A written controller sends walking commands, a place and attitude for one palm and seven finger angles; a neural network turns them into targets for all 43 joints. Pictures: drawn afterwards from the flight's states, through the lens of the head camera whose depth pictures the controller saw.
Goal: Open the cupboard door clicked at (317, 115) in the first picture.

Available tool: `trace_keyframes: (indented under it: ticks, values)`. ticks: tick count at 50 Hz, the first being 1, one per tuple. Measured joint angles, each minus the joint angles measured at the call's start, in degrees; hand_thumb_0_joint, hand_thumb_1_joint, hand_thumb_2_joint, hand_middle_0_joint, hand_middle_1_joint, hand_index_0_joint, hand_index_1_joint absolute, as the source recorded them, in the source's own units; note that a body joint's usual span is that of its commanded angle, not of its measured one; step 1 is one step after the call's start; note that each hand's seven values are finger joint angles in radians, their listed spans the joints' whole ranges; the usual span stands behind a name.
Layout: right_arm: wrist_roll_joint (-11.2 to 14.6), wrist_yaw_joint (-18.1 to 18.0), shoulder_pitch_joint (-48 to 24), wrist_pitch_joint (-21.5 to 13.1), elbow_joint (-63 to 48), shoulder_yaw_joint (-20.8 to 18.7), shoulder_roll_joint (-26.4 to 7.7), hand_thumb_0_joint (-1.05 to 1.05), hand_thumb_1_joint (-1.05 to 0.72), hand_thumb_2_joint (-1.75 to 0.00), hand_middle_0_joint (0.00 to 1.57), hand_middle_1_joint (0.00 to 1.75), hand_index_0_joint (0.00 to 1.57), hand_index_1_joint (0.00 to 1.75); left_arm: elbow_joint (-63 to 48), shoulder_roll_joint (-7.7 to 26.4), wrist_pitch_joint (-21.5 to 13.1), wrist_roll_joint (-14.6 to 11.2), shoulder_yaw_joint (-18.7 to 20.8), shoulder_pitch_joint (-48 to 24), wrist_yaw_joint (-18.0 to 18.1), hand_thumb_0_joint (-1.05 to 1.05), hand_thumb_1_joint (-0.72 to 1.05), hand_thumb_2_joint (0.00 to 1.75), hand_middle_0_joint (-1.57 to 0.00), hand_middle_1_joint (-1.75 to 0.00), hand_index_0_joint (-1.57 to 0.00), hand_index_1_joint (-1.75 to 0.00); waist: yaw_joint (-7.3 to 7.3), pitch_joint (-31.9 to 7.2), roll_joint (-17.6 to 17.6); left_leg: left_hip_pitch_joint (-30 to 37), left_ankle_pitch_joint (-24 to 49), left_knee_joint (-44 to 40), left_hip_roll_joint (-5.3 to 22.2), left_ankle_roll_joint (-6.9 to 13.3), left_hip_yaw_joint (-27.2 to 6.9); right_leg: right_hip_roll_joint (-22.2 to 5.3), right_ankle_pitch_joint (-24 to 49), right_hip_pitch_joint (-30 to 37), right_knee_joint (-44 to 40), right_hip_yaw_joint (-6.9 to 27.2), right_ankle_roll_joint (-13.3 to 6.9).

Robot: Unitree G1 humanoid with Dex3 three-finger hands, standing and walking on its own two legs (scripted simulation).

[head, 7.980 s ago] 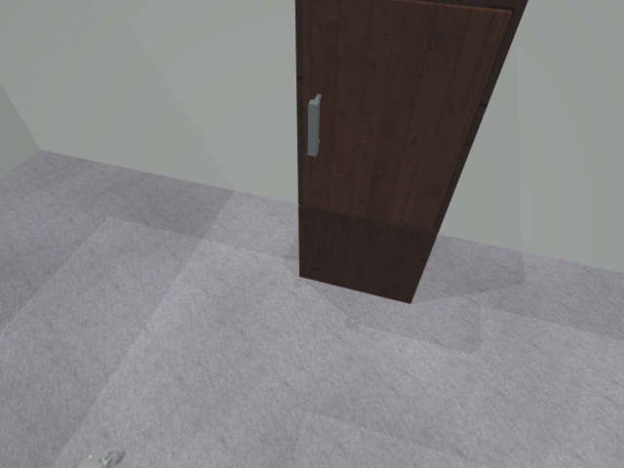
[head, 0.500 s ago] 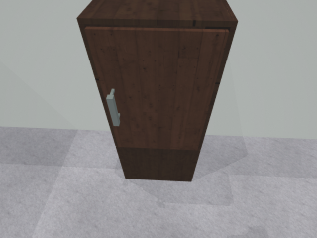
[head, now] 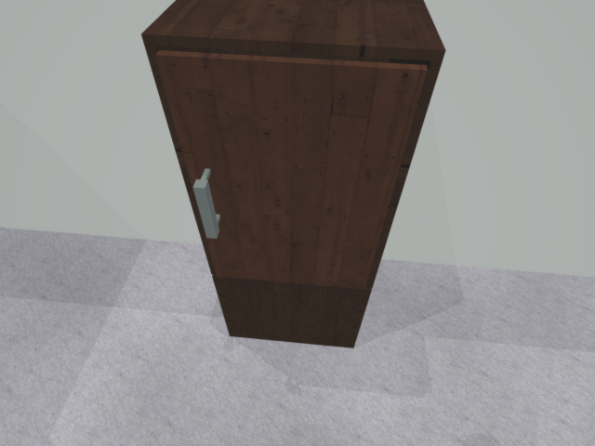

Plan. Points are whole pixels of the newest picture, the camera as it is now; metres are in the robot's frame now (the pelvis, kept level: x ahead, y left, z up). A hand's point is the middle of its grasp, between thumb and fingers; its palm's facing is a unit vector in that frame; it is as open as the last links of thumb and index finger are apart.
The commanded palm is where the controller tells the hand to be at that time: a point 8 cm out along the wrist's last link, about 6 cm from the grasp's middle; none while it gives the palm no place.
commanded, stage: come to a stop and stand still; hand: left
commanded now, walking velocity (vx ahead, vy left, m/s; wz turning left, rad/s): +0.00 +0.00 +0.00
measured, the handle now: (209, 204) +0.56 +0.22 -0.04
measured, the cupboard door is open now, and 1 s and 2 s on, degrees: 0 0 0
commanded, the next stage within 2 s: look again from close up in 0.22 s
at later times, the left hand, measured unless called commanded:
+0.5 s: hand out of the picture -0.01 +0.19 -0.18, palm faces +0.06 -0.97 -0.22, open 7.4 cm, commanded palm none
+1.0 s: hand out of the picture -0.05 +0.28 -0.18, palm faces +0.01 -0.98 -0.20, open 7.4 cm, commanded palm none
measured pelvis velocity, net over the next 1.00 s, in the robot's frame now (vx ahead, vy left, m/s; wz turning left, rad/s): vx -0.05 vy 0.10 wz -0.02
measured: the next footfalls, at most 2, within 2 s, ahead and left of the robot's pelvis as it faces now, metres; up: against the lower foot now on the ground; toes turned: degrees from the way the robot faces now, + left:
right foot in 1.88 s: +0.04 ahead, -0.06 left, +0.01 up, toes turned -2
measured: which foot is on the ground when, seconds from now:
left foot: down 0.00-1.00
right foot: down 0.00-1.00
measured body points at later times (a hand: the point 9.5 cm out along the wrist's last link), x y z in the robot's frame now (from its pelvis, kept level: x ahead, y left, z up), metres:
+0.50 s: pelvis +0.00 +0.02 -0.01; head -0.01 +0.01 +0.44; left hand -0.01 +0.25 -0.16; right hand +0.01 -0.21 -0.17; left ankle +0.01 +0.15 -0.74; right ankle -0.05 -0.06 -0.74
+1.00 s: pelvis -0.05 +0.10 +0.00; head -0.07 +0.11 +0.45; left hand -0.05 +0.33 -0.16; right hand -0.03 -0.14 -0.15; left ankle +0.01 +0.15 -0.74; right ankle -0.05 -0.06 -0.74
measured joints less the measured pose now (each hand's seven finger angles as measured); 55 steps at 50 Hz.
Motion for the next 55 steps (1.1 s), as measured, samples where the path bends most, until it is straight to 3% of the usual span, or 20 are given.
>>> trace_keyframes:
  ticks: [16, 23, 26, 28, 45, 50, 55]
  values:
    - [0.0, -0.2, -0.5, 0.0, -0.4, 0.2, -0.9, 0.02, -0.92, -0.90, 0.20, 0.30, 0.20, 0.30, -0.2, 1.4, 0.0, 0.1, 0.2, -0.4, 0.2, 0.00, 0.91, 0.90, -0.20, -0.29, -0.20, -0.29, 0.07, 0.1, 0.0, 1.2, -0.3, -0.6, -0.1, -0.1, 0.3, -0.1, -0.3, 1.1, -0.6, 0.2, 0.1]
    - [-0.2, 0.2, -0.1, 0.0, -6.1, -1.3, -4.2, 0.02, -0.92, -0.90, 0.20, 0.30, 0.20, 0.30, -4.4, 2.6, -0.6, 0.7, 0.2, -0.8, 0.4, 0.00, 0.91, 0.90, -0.20, -0.30, -0.20, -0.29, -0.80, 0.4, 3.0, -3.7, -4.1, 7.7, -0.4, 3.0, -1.5, -0.2, -2.0, -1.8, 4.2, -0.7, 0.8]
    - [-0.1, 0.4, -0.9, 0.8, -7.1, -1.7, -4.8, 0.01, -0.91, -0.90, 0.20, 0.30, 0.20, 0.30, -5.8, 3.9, 0.1, 0.8, 0.6, -0.8, 0.7, 0.00, 0.91, 0.90, -0.20, -0.30, -0.20, -0.29, -0.84, -0.6, 2.6, -3.7, -5.0, 9.6, -0.8, 2.6, -1.5, -0.7, -3.0, -1.7, 6.0, -0.6, 1.4]
    - [-0.1, 0.7, -1.5, 0.7, -7.5, -1.7, -4.5, 0.01, -0.91, -0.90, 0.20, 0.30, 0.20, 0.30, -6.4, 5.0, 0.6, 0.8, 0.7, -1.0, 0.8, 0.00, 0.91, 0.90, -0.20, -0.30, -0.20, -0.29, -0.73, -1.3, 1.3, -2.9, -4.6, 8.9, -1.4, 2.0, -0.9, -1.5, -3.3, -1.5, 6.5, -0.1, 1.9]
    - [-0.3, 2.1, -2.7, 0.0, -8.5, -0.6, -4.2, 0.01, -0.91, -0.90, 0.20, 0.30, 0.20, 0.30, -8.1, 7.0, 1.9, 0.9, 0.0, -2.7, -0.2, 0.00, 0.91, 0.90, -0.20, -0.30, -0.20, -0.29, -0.22, -1.5, -1.1, -3.1, 1.5, 2.5, -5.1, 7.1, 2.5, -5.3, 2.9, -3.6, 2.6, 2.8, 6.4]
    - [-0.2, 2.3, -1.4, 0.6, -7.4, -1.0, -4.4, 0.01, -0.91, -0.90, 0.20, 0.30, 0.20, 0.30, -7.0, 6.9, 2.4, 1.2, 0.2, -0.9, -0.2, 0.00, 0.91, 0.90, -0.20, -0.29, -0.20, -0.29, -0.27, -1.1, -1.1, -3.4, 3.2, 0.6, -6.1, 7.9, 3.0, -6.2, 3.4, -4.7, 2.5, 3.3, 6.2]
    - [-0.4, 2.0, -0.5, 1.8, -6.1, -1.5, -4.3, 0.01, -0.90, -0.90, 0.20, 0.30, 0.20, 0.30, -5.6, 6.1, 3.5, 1.6, 0.7, 2.3, -0.6, 0.00, 0.91, 0.90, -0.20, -0.29, -0.20, -0.29, -0.25, -1.4, -0.3, -3.5, 3.4, -0.6, -5.9, 8.1, 3.4, -5.7, -3.5, -6.4, 5.9, 2.9, 4.7]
